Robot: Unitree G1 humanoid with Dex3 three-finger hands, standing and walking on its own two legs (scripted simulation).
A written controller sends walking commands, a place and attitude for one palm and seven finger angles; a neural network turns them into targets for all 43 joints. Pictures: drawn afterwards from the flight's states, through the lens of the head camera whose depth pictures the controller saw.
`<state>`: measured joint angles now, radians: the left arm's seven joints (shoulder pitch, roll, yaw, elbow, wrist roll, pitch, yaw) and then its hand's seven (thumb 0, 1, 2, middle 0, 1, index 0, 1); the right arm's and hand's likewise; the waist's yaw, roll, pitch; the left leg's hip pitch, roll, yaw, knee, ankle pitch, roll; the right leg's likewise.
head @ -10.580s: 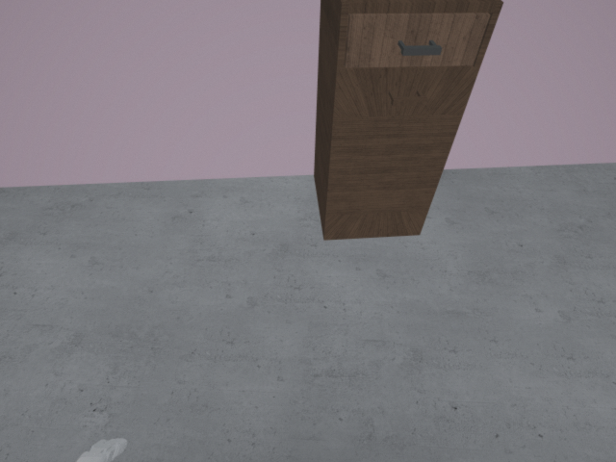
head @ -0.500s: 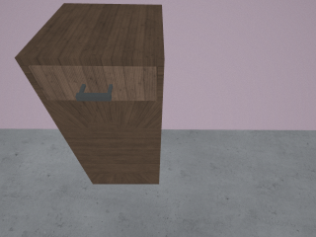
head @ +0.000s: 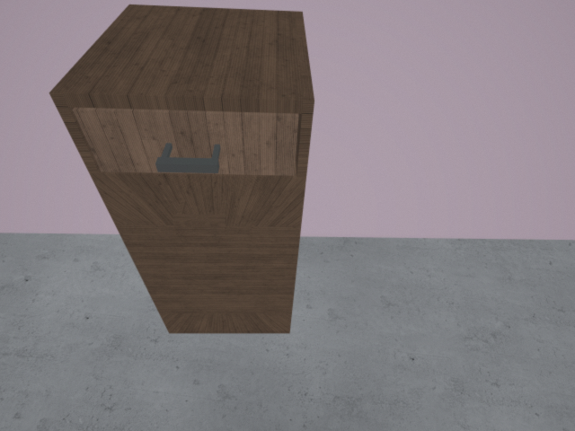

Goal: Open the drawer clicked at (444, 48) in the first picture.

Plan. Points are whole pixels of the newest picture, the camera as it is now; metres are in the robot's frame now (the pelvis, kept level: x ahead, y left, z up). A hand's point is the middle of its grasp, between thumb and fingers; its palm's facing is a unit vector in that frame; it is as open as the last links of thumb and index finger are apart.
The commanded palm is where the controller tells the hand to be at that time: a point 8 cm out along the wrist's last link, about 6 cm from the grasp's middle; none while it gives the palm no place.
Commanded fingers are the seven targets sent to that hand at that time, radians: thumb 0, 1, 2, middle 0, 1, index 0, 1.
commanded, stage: look again from close up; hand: left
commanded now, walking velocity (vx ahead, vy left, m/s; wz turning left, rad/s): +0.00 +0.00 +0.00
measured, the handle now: (190, 157) +0.54 +0.21 +0.07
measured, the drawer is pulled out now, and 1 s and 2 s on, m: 0.00 0.00 0.00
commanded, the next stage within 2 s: shuffle to correct the standing spot in 0.16 s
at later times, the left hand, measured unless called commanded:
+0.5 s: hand out of the picture -0.06 +0.17 -0.18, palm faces +0.05 -0.98 -0.17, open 7.4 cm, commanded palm none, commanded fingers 0.00 0.90 0.90 -0.20 -0.30 -0.20 -0.30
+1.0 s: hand out of the picture +0.02 +0.17 -0.17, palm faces +0.04 -0.97 -0.23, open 7.3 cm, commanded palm none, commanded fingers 0.00 0.90 0.90 -0.20 -0.30 -0.20 -0.30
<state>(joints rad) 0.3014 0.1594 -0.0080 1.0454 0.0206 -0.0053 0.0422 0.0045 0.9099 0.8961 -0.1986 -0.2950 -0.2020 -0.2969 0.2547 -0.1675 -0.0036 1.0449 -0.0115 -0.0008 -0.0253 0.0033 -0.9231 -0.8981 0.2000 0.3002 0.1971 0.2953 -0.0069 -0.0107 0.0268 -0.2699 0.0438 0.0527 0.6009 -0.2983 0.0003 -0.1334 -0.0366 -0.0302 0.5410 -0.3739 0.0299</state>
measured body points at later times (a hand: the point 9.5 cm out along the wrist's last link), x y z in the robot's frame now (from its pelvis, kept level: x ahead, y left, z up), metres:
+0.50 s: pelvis +0.00 +0.00 +0.00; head -0.01 +0.01 +0.45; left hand -0.06 +0.22 -0.16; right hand -0.01 -0.23 -0.15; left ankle +0.02 +0.12 -0.73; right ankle -0.05 -0.14 -0.73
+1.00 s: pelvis -0.01 -0.01 +0.00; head +0.01 -0.01 +0.45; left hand +0.02 +0.22 -0.15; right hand +0.06 -0.24 -0.15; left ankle +0.02 +0.12 -0.73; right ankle -0.05 -0.14 -0.73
